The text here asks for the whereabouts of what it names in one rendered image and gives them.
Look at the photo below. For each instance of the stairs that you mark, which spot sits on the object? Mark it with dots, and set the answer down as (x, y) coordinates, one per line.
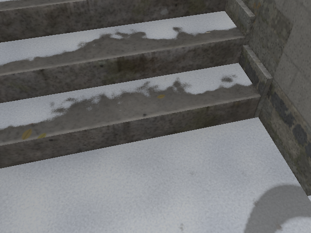
(81, 75)

